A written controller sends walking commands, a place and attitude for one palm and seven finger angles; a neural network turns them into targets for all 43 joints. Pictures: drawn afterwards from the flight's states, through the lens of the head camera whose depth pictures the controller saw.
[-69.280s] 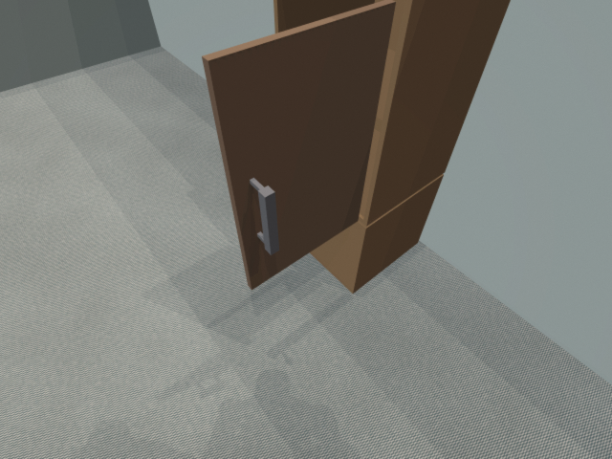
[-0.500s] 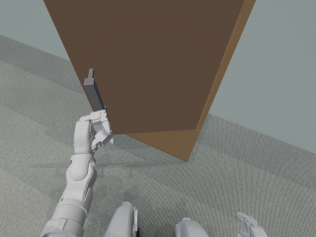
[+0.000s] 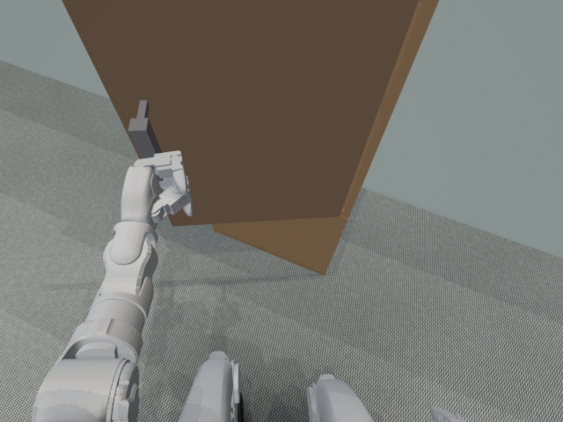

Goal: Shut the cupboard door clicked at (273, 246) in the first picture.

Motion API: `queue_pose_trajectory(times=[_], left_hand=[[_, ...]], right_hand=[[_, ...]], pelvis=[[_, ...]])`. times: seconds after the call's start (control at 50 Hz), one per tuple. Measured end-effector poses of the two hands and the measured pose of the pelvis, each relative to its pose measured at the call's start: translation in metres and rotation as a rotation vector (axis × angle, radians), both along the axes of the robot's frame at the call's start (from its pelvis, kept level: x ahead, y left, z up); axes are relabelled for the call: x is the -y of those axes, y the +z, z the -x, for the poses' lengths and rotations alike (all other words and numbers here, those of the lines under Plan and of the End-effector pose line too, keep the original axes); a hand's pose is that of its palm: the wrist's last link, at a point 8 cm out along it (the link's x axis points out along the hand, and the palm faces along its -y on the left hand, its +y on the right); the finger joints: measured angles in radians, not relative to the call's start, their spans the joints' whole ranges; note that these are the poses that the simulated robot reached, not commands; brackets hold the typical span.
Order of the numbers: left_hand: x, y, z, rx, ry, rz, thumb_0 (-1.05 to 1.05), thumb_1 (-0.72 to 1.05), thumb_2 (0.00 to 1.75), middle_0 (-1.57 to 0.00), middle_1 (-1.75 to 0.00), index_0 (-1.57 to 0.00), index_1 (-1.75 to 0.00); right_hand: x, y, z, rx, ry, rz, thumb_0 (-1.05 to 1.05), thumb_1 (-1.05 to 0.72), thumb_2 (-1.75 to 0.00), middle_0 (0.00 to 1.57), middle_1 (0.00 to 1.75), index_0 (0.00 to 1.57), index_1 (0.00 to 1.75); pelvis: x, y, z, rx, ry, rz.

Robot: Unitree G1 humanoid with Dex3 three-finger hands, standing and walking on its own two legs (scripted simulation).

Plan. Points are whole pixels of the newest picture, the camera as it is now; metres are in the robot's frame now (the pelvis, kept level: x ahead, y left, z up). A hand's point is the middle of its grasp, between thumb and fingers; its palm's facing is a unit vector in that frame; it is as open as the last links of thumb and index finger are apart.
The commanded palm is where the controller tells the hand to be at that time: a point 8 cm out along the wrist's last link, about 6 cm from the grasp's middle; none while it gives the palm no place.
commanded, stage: push the door shut along its arc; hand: left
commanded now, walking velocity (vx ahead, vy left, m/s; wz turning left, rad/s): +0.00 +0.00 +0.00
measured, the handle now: (158, 156) +0.50 +0.19 +0.04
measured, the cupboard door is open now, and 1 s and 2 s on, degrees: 28 12 3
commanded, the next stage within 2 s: pull the fist back off the door in 1.36 s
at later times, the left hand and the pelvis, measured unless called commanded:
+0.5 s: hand (190, 162) +0.48 +0.14 +0.04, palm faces -0.16 -0.98 -0.07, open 3.1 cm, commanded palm +0.49 +0.15 +0.05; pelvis -0.02 +0.01 -0.02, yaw +0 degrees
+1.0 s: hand (222, 129) +0.56 +0.10 +0.04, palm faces -0.28 -0.96 -0.04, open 2.8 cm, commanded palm +0.56 +0.11 +0.05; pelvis -0.01 +0.01 -0.04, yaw -4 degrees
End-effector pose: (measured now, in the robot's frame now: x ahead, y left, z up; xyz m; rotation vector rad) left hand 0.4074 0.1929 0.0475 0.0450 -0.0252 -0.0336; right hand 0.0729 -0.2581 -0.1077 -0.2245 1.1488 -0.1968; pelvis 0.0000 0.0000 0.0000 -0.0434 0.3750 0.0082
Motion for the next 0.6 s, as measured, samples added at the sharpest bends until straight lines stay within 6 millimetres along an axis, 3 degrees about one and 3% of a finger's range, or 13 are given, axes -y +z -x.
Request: queue_pose_trajectory(times=[0.28,0.5,0.6], left_hand=[[-0.008,0.002,-0.033,-0.025,-0.059,-0.014,0.02,0.9,0.9,-1.33,-1.5,-1.3,-1.5],[-0.003,0.001,-0.065,-0.034,-0.125,-0.025,0.02,0.9,0.9,-1.3,-1.5,-1.3,-1.5],[0.01,0.001,-0.079,-0.044,-0.171,-0.017,0.02,0.9,0.9,-1.3,-1.5,-1.3,-1.5]], right_hand=[[0.0,-0.008,0.038,-0.089,-0.035,0.022,0.01,-0.9,-0.9,0.2,0.3,0.2,0.3],[-0.001,-0.012,0.054,-0.114,-0.039,0.053,0.0,-0.9,-0.9,0.2,0.3,0.2,0.3],[-0.004,-0.014,0.065,-0.134,-0.05,0.055,0.0,-0.9,-0.9,0.2,0.3,0.2,0.3]], pelvis=[[-0.005,-0.009,0.009,-0.028,0.009,0.018],[-0.011,-0.022,0.016,-0.066,0.013,0.038],[-0.013,-0.026,0.017,-0.081,0.009,0.044]])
